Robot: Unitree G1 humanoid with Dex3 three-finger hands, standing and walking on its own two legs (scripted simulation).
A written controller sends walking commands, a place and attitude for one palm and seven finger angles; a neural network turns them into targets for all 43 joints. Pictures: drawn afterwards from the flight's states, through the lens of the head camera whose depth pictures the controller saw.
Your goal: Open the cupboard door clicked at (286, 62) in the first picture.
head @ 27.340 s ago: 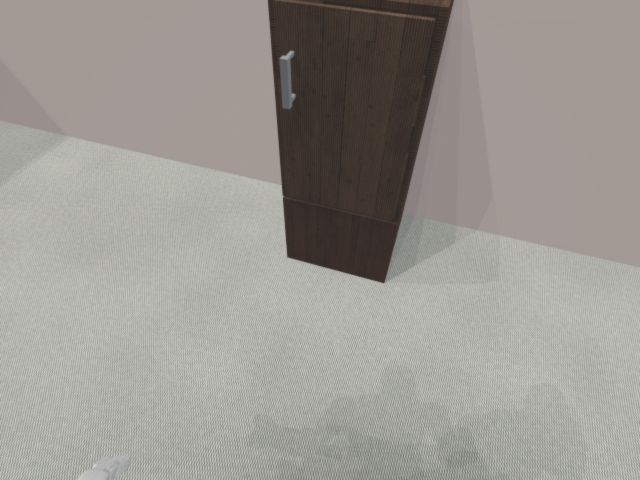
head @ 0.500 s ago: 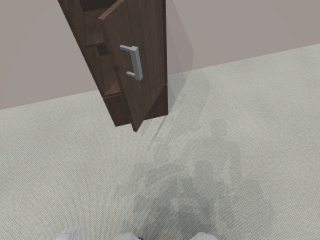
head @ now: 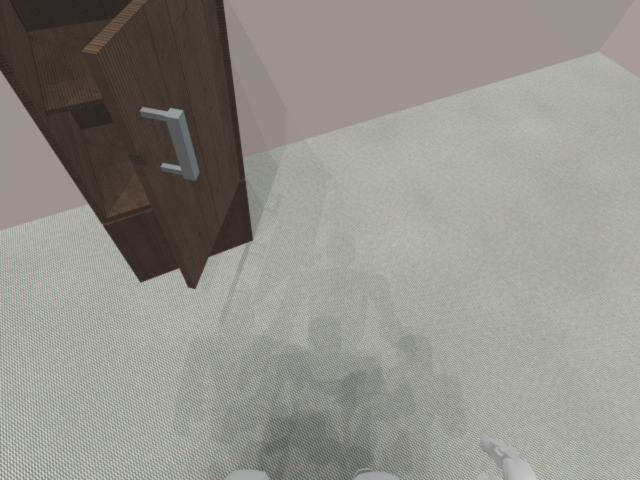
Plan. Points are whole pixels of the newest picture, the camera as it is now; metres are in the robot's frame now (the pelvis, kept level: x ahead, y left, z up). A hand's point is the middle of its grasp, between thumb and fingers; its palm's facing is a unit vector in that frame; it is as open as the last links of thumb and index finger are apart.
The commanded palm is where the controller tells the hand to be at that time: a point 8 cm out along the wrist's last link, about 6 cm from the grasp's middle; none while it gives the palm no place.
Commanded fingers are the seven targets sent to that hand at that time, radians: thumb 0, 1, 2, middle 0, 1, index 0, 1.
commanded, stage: walk to a spot facing it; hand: left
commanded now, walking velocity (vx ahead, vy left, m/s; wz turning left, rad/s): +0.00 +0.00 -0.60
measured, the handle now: (171, 144) +0.55 +0.29 +0.03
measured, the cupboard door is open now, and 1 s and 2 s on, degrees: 52 52 52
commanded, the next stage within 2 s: none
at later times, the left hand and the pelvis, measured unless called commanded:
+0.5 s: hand (251, 419) +0.20 +0.11 -0.14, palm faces -0.34 -0.90 -0.27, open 7.4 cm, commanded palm none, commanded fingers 0.00 0.90 0.90 -0.20 -0.30 -0.20 -0.30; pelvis +0.03 -0.04 +0.00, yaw -20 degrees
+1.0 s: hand (278, 354) +0.31 +0.09 -0.19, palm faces -0.49 -0.85 -0.17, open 7.4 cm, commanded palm none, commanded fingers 0.00 0.90 0.90 -0.20 -0.30 -0.20 -0.30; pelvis +0.23 -0.09 -0.01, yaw -35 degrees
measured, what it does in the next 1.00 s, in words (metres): walks ahead, turning right: right foot, then left foot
